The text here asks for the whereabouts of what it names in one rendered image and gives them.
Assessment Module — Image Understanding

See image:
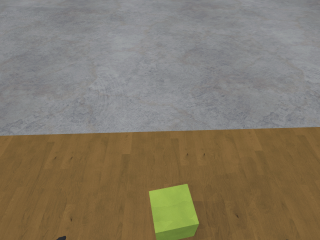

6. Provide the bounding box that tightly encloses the carton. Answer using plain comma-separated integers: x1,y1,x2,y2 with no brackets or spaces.
149,184,199,240

